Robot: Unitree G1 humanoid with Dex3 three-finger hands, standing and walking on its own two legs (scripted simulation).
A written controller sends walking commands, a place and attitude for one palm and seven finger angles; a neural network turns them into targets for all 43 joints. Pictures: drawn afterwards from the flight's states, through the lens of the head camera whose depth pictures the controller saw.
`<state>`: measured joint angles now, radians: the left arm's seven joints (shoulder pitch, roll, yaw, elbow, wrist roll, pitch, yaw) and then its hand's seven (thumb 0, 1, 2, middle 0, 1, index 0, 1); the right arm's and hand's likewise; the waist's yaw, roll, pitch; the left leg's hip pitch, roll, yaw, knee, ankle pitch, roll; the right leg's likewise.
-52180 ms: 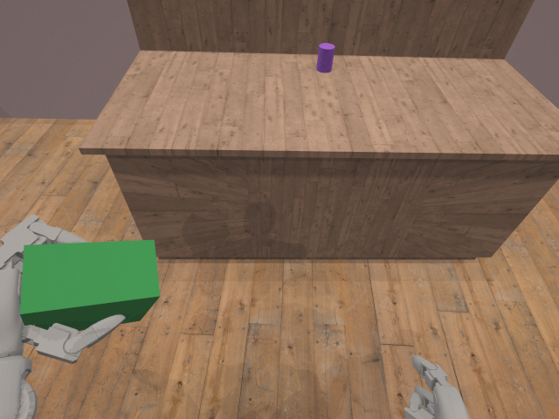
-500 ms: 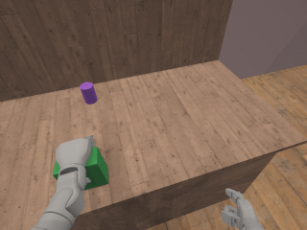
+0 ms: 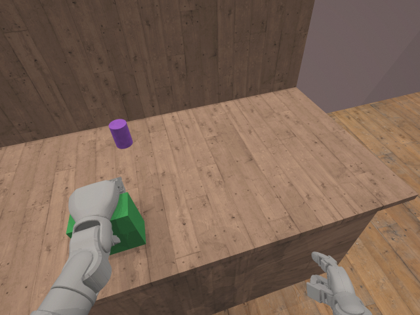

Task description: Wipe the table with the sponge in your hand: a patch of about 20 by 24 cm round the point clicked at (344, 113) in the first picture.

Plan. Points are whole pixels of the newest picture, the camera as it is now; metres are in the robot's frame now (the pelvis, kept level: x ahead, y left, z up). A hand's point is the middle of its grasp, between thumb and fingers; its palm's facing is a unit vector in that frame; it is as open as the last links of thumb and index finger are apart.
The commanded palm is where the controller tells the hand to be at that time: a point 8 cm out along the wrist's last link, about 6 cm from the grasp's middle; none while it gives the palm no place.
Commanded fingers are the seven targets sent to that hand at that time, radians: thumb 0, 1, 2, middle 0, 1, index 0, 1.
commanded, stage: lift the sponge slowly off the table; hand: left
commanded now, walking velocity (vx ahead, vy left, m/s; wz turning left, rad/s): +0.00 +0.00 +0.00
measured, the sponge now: (113, 231) +0.27 +0.26 -0.01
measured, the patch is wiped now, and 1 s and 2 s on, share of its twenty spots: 1.00 1.00 1.00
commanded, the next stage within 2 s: bring the sponge back beside the body in 0.76 s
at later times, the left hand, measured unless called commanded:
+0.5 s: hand (102, 204) +0.28 +0.26 +0.07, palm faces +0.03 -0.12 -0.99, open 10.2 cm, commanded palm +0.25 +0.26 +0.14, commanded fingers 0.00 0.10 1.30 -1.20 -1.60 -1.20 -1.60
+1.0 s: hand (92, 204) +0.28 +0.28 +0.08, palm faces +0.01 -0.13 -0.99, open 10.2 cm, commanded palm +0.24 +0.27 +0.15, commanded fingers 0.00 0.10 1.30 -1.20 -1.60 -1.20 -1.60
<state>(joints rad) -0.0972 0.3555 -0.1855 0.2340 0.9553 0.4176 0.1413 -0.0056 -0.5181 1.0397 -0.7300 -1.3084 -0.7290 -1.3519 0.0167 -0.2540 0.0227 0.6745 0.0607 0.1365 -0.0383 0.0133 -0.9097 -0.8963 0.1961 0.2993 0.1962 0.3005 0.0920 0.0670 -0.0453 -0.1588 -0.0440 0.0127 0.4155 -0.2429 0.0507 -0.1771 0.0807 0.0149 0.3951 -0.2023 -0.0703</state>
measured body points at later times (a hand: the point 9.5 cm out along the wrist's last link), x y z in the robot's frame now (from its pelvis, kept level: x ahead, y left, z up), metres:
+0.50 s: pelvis +0.00 +0.00 +0.00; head -0.02 -0.04 +0.45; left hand +0.28 +0.26 +0.13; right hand +0.24 -0.21 -0.08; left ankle -0.01 +0.09 -0.74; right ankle +0.00 -0.08 -0.74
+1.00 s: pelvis +0.00 +0.00 +0.00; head -0.02 -0.02 +0.45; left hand +0.27 +0.28 +0.13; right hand +0.25 -0.20 -0.07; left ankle -0.01 +0.09 -0.74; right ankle +0.00 -0.08 -0.74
